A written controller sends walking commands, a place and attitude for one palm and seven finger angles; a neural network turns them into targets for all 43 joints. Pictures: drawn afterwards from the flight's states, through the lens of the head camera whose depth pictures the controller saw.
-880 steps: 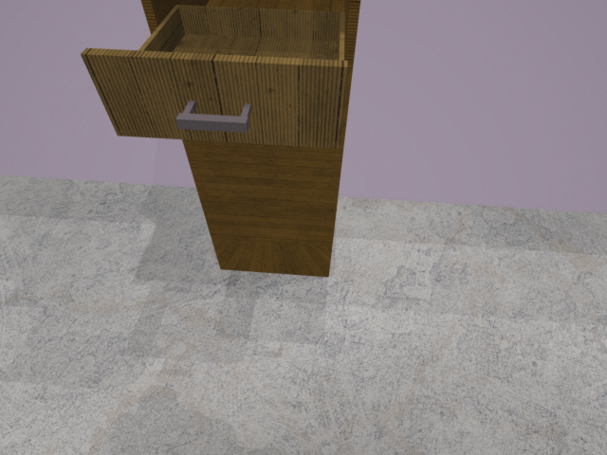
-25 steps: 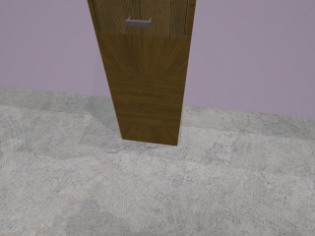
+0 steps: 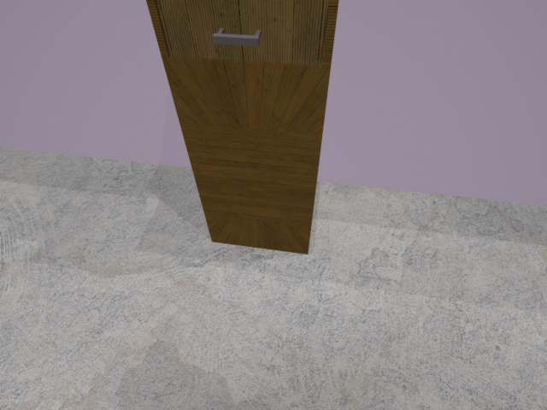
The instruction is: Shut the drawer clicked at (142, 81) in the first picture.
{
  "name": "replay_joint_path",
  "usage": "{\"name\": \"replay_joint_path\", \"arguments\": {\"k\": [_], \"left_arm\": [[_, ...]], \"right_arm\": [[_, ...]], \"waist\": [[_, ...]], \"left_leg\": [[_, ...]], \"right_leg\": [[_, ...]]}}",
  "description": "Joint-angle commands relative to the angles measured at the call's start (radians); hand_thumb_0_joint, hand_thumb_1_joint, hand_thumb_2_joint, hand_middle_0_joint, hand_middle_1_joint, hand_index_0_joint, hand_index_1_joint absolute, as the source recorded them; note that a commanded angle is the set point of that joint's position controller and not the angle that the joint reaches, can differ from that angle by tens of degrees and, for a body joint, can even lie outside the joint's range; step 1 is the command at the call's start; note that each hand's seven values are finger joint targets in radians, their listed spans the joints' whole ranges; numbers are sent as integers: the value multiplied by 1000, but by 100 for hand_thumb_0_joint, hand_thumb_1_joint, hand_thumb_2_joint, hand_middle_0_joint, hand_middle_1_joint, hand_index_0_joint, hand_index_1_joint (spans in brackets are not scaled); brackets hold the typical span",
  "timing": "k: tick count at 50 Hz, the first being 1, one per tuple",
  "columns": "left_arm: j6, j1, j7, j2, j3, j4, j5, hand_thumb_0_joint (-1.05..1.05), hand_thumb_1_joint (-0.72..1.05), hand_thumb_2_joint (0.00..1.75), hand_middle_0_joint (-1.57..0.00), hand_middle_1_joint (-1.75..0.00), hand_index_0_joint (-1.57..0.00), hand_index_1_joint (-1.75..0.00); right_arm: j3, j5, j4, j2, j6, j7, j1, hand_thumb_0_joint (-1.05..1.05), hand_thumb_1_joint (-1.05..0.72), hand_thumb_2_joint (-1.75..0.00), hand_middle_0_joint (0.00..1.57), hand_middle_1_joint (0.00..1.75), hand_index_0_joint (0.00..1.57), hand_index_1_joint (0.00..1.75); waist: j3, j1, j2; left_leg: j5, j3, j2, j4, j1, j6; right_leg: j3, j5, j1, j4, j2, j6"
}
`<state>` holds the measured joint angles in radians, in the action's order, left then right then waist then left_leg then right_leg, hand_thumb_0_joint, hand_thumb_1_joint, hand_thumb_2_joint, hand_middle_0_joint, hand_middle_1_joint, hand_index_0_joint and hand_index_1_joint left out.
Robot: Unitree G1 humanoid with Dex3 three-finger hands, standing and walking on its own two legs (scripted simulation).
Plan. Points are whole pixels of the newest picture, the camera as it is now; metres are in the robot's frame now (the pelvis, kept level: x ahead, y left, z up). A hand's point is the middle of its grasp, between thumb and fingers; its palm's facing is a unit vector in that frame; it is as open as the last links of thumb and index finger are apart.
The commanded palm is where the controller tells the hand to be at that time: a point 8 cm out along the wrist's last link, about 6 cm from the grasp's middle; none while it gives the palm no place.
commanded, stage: look to check the result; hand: left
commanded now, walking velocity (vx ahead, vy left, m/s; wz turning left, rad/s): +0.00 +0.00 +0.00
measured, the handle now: (238, 36) +0.85 +0.13 +0.15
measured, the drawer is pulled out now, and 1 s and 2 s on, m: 0.00 0.00 0.00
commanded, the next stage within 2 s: stand and wait in 0.12 s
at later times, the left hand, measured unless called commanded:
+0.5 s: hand out of the picture +0.00 +0.16 -0.17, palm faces +0.04 -0.98 -0.21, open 7.4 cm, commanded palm none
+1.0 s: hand out of the picture +0.00 +0.15 -0.17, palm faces +0.04 -0.98 -0.20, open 7.4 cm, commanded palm none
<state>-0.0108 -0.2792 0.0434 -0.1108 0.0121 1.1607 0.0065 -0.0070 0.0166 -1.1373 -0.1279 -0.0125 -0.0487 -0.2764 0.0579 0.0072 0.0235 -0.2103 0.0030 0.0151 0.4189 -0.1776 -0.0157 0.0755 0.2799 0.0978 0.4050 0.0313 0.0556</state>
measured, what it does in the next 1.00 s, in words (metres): stands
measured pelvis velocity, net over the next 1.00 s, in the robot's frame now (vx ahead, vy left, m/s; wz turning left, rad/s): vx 0.01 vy -0.01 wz -0.01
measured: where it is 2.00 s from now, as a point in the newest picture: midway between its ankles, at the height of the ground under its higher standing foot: outside the picture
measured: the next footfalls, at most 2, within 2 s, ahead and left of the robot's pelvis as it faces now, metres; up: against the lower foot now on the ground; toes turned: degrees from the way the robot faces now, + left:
none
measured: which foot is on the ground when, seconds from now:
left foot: down 0.00-1.00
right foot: down 0.00-1.00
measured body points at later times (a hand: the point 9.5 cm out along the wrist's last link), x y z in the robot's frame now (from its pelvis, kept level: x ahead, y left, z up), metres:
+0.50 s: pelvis +0.01 -0.01 +0.00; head +0.02 -0.02 +0.45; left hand +0.00 +0.21 -0.16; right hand +0.00 -0.22 -0.17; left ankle +0.01 +0.13 -0.74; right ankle -0.03 -0.08 -0.74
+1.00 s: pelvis +0.01 -0.01 +0.00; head +0.02 -0.02 +0.45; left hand +0.00 +0.20 -0.16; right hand -0.01 -0.22 -0.17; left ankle +0.01 +0.13 -0.74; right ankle -0.03 -0.08 -0.74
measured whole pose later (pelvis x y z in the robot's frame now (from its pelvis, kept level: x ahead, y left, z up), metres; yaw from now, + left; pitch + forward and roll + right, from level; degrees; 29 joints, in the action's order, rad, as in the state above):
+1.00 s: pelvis +0.01 -0.01 +0.00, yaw -1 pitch -2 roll +0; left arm -0.01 -0.28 0.04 -0.12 0.01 1.16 0.00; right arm -0.01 0.02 -1.14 -0.13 -0.01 -0.05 -0.28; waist 0.06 0.01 0.02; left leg -0.22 0.01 0.04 0.40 -0.15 -0.03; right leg 0.07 0.28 0.07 0.38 0.05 0.07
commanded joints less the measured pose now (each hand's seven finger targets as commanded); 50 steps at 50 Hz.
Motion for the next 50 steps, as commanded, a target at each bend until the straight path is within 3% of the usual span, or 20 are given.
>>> {"name": "replay_joint_path", "arguments": {"k": [1,21,44,50], "left_arm": [[-11,-79,4,-105,21,-20,-3,0,90,90,-20,-30,-20,-30],[-14,-72,5,-119,25,-27,-4,0,90,90,-20,-30,-20,-30],[-12,-74,3,-113,24,-26,-5,0,90,90,-20,-30,-20,-30],[-15,-78,4,-116,26,-27,-3,0,90,90,-20,-30,-20,-30]], "right_arm": [[-15,-1,14,-75,6,-2,-86,0,-90,-90,20,30,20,30],[-16,-1,15,-86,8,-6,-79,0,-90,-90,20,30,20,30],[-13,-1,10,-83,6,-7,-87,0,-90,-90,20,30,20,30],[-15,-2,12,-86,7,-8,-91,0,-90,-90,20,30,20,30]], "waist": [[38,4,-18],[17,2,-26],[46,3,-16],[21,3,-21]], "left_leg": [[158,-50,74,-39,12,39],[177,-36,80,-37,30,35],[152,-37,81,-50,28,32],[169,-38,84,-43,40,33]], "right_leg": [[-107,-210,66,-102,-137,1],[-110,-307,28,-104,-140,-7],[-117,-254,46,-119,-132,-5],[-119,-276,38,-114,-131,-6]]}}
